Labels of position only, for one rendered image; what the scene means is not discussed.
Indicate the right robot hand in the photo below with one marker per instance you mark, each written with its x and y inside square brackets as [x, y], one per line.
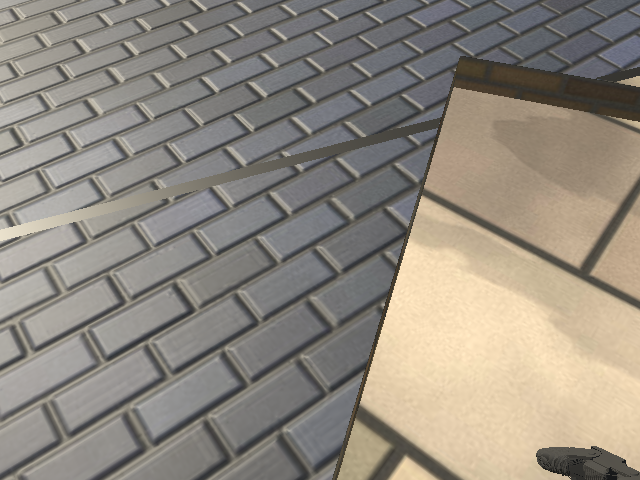
[585, 464]

